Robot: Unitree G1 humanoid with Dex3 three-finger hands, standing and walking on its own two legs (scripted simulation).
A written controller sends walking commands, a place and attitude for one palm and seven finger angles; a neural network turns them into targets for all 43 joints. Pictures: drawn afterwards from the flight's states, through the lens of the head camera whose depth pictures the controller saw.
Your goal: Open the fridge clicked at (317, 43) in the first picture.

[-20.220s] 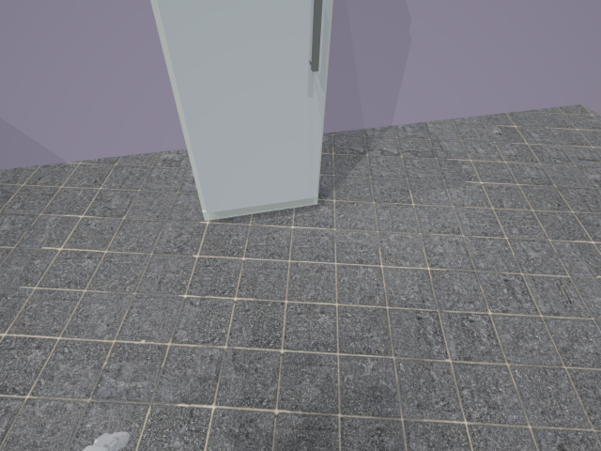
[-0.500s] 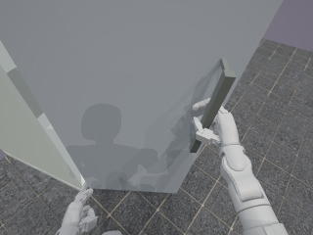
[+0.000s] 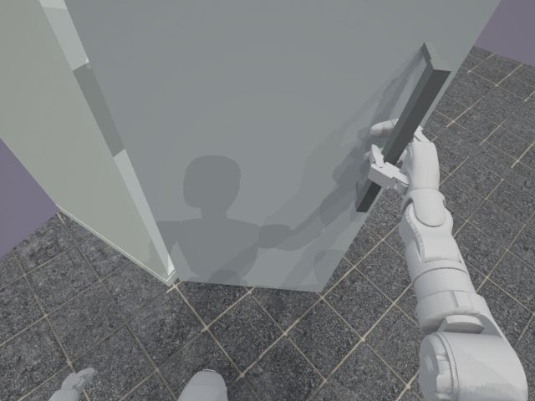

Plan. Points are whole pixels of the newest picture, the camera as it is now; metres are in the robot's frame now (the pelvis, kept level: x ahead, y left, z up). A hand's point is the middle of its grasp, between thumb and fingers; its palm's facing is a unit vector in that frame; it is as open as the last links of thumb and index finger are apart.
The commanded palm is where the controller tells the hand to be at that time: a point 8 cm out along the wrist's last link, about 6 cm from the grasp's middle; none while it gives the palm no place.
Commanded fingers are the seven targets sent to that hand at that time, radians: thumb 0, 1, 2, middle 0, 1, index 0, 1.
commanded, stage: stop walking and hold the door back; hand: right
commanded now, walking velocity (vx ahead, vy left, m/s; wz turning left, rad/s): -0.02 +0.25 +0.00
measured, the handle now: (388, 143) +0.49 -0.10 +0.11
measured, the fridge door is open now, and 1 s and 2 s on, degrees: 62 64 61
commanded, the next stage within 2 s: loosen the grip on the handle in 0.40 s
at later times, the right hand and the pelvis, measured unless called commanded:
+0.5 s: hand (378, 179) +0.42 -0.08 +0.11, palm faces -0.09 +0.99 -0.14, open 5.6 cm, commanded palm +0.40 -0.14 +0.10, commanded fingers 0.00 -0.78 -0.84 0.45 1.40 0.45 1.40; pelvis +0.01 -0.01 +0.00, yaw +4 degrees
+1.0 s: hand (373, 185) +0.43 -0.08 +0.08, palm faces -0.10 +0.98 -0.18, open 13.5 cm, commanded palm +0.41 -0.14 +0.10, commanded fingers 0.00 0.55 -0.20 0.25 1.15 0.25 1.15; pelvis -0.03 -0.04 -0.01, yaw +8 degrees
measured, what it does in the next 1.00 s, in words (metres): steps on the spot: left foot, then right foot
